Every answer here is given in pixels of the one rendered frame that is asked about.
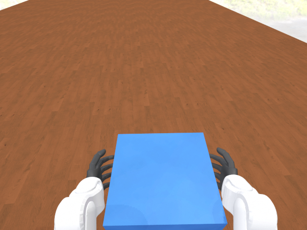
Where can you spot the robot left hand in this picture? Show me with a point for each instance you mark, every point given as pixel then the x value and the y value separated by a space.
pixel 95 169

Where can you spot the carton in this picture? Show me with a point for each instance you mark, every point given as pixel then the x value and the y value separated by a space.
pixel 163 181

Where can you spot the right robot forearm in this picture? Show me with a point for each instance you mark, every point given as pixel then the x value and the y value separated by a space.
pixel 250 210

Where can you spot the left robot forearm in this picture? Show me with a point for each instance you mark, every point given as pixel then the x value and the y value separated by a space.
pixel 80 210

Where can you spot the robot right hand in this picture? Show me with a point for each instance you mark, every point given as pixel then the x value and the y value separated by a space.
pixel 227 168

